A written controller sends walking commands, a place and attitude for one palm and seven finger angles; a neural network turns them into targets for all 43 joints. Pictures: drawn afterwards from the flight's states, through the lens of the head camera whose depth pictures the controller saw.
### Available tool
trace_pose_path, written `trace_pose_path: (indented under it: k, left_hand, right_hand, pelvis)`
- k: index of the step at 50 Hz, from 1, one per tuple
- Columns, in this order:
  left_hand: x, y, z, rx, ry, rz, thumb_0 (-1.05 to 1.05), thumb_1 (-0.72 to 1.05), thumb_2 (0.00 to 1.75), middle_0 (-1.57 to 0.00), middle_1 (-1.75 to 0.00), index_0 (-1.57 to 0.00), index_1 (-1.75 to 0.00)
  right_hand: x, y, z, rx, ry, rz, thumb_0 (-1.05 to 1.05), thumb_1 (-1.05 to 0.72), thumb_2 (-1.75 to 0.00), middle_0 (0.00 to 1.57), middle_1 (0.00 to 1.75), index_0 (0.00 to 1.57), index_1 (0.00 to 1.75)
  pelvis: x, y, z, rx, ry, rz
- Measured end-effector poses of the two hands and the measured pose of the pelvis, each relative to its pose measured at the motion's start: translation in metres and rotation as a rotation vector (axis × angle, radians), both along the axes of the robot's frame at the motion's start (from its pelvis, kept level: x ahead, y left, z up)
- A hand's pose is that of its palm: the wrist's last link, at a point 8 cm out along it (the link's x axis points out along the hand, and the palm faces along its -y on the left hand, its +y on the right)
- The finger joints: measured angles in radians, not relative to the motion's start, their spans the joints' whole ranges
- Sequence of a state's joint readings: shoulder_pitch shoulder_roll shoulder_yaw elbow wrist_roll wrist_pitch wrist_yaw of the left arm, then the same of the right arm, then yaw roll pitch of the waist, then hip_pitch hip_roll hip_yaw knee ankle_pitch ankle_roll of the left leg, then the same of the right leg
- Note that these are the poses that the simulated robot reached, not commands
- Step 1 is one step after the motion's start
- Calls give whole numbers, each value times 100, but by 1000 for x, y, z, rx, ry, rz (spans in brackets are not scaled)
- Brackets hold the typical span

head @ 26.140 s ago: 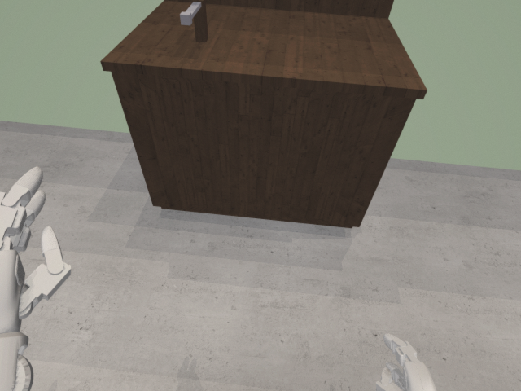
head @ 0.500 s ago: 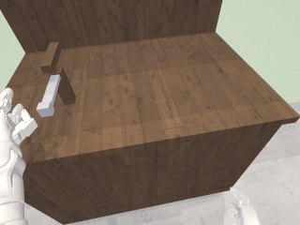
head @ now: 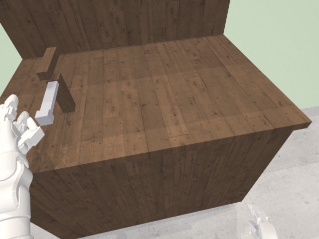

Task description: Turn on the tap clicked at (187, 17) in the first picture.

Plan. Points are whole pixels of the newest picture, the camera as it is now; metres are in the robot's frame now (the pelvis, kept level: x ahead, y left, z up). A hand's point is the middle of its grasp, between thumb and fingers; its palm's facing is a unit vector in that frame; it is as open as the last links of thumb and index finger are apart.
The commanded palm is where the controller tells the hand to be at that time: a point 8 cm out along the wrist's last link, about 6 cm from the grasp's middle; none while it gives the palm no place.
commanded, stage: push the lever round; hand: left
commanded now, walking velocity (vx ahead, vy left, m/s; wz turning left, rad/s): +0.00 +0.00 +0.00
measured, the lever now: (44, 117) +0.33 +0.31 +0.16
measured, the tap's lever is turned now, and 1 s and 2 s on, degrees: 2 25 52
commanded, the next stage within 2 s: none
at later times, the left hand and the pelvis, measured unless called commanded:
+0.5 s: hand (54, 129) +0.30 +0.28 +0.15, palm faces +0.56 -0.83 -0.03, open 7.8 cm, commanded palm +0.26 +0.30 +0.15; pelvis -0.02 +0.00 +0.00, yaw +1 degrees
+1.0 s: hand (75, 122) +0.33 +0.23 +0.15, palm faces +0.63 -0.78 -0.03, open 7.7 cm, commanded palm +0.28 +0.26 +0.15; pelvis -0.01 +0.00 +0.00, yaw +0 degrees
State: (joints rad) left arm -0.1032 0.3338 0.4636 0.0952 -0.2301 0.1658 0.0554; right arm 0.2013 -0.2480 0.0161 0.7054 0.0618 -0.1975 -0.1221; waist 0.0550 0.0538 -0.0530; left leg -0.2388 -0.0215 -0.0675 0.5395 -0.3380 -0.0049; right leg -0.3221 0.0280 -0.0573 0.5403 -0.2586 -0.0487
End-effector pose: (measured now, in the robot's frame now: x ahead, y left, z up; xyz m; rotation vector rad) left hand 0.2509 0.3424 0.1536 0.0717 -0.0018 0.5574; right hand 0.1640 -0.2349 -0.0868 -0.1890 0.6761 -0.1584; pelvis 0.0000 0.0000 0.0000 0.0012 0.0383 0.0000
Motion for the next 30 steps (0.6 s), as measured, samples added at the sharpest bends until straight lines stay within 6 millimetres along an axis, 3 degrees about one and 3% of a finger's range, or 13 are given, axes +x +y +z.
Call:
trace_pose_path:
  k: [8,16,30]
  left_hand:
    - [-8,-6,0,-10,-3,-1,2,90,90,-15,-15,-15,-15]
    - [-4,-9,-2,-20,-4,25,2,90,90,-15,-15,-15,-15]
    - [11,-46,-2,-36,-13,45,2,92,92,-15,-15,-15,-15]
  right_hand:
    - [0,-1,1,4,-17,3,1,-90,-90,20,30,20,30]
    - [2,0,3,1,-30,20,1,-90,-90,20,30,20,30]
    - [1,11,1,9,-14,43,1,-90,-90,20,30,20,30]
  pelvis:
    - [-5,-3,0,2,-9,3]
    - [-13,-5,-1,1,-11,10]
    - [-17,-2,-1,4,-16,11]
